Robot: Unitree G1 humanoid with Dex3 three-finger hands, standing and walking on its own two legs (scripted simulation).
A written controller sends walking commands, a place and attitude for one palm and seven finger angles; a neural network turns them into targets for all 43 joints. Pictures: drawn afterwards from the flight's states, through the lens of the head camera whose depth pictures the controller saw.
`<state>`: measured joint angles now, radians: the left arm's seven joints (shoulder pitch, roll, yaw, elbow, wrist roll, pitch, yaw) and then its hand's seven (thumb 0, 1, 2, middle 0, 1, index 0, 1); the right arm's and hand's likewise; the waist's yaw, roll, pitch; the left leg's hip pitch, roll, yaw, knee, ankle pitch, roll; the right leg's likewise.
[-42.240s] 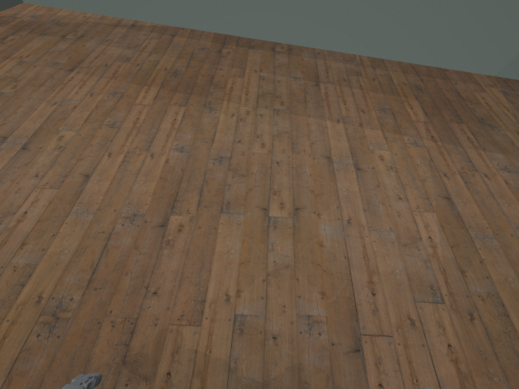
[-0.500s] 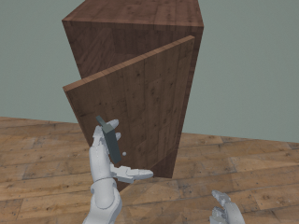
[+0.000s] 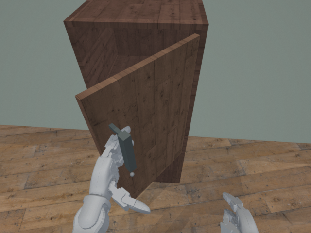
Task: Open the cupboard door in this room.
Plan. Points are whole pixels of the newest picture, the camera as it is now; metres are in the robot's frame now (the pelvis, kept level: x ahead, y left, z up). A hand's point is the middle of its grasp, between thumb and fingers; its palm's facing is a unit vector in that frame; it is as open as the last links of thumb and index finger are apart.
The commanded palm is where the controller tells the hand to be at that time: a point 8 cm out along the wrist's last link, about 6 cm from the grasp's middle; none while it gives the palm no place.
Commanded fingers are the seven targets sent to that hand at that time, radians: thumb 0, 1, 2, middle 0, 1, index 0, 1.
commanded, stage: slide the hand sideways off the handle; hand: left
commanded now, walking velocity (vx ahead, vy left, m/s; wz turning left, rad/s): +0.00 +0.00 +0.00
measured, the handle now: (122, 148) +0.30 +0.10 +0.09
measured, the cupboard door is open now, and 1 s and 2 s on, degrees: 51 50 50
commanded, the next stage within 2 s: draw the hand back to the body in 0.84 s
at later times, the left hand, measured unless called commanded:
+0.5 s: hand (110, 194) +0.19 +0.11 +0.08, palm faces -0.04 -1.00 -0.04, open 16.1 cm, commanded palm +0.16 +0.17 +0.08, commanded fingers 0.00 -0.50 0.30 -0.15 -0.30 -0.15 -0.30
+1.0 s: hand (88, 211) +0.16 +0.15 +0.08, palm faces -0.04 -1.00 -0.02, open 16.3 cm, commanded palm +0.13 +0.21 +0.09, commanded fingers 0.00 -0.50 0.30 -0.15 -0.30 -0.15 -0.30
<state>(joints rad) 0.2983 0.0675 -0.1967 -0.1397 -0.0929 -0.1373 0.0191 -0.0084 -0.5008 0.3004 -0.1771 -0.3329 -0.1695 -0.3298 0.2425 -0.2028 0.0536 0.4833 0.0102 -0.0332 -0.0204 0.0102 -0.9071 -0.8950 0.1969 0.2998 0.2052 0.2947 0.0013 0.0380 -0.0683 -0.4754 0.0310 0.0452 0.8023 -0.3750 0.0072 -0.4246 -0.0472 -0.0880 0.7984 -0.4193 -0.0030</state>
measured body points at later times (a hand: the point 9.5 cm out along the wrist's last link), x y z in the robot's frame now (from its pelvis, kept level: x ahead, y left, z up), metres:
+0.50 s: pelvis +0.01 -0.02 -0.01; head +0.02 -0.03 +0.44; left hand +0.19 +0.17 +0.08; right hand +0.19 -0.24 -0.08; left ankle +0.03 +0.11 -0.71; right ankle +0.00 -0.12 -0.71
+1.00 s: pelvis +0.00 -0.01 -0.02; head +0.02 -0.01 +0.43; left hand +0.15 +0.20 +0.08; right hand +0.20 -0.22 -0.08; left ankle +0.03 +0.11 -0.71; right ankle +0.00 -0.12 -0.71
